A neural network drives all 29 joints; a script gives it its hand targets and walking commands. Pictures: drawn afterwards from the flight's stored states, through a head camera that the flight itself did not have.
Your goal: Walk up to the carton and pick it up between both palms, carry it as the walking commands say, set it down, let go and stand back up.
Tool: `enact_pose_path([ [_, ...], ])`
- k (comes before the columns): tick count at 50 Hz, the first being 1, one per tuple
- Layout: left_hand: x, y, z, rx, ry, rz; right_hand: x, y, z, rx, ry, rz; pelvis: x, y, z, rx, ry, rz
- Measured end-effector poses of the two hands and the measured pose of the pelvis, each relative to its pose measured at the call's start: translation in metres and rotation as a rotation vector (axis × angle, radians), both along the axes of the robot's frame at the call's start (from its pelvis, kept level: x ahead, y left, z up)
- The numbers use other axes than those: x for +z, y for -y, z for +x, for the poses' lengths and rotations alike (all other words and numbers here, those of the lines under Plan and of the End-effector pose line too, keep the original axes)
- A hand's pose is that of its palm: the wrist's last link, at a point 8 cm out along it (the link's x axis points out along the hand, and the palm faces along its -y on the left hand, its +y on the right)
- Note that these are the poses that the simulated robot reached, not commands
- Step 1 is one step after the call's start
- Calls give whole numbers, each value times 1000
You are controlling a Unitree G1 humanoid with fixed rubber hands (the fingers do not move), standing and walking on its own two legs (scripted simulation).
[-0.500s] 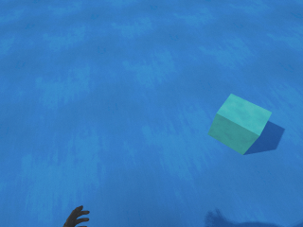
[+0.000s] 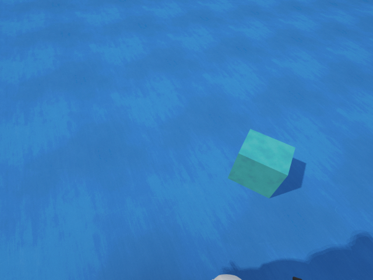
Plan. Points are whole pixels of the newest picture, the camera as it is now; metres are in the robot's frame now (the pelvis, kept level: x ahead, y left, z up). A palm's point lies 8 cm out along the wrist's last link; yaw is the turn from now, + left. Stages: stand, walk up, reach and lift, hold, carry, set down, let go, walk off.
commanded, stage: walk up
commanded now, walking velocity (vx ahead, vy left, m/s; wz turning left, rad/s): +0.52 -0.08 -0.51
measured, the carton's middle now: (259, 163) +0.88 -0.48 -0.64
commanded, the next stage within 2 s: none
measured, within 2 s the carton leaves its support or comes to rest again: neither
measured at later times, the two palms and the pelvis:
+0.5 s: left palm (166, 173) +0.45 +0.08 -0.14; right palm out of the picture -0.02 -0.23 -0.11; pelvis +0.19 -0.06 -0.02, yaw -14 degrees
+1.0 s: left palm (153, 170) +0.46 +0.12 -0.16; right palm (309, 160) +0.52 -0.41 -0.12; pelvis +0.45 -0.13 -0.02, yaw -23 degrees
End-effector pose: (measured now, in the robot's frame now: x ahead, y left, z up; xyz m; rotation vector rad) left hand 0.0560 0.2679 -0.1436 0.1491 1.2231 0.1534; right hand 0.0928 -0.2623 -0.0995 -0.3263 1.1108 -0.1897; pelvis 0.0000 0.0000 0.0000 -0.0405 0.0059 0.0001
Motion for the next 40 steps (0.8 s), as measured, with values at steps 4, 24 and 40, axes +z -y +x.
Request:
enact_pose_path([
  [4, 16, -3, 62, -108, 87, -30, 10, 10, -59, -123, -102, -33, 10, -12, 20, -44, 5, -29],
  [24, 6, 181, 377, -492, 263, -190, -7, -35, -122, -566, -516, 131, -16, 48, 177, -235, -55, -15],
  [40, 17, 140, 338, -289, -180, 89, -11, 149, 307, -300, 172, 93, 0, 124, 341, -374, -4, 31],
])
